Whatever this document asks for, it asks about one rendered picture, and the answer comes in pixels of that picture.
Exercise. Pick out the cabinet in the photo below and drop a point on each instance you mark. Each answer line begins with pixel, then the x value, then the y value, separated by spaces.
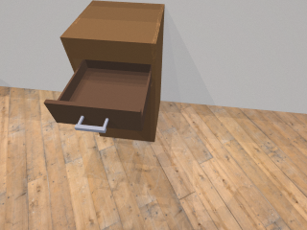
pixel 127 32

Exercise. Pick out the handle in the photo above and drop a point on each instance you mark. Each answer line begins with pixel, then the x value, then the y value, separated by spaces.
pixel 100 129

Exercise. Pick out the drawer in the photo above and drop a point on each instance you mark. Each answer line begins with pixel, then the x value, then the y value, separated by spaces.
pixel 100 90

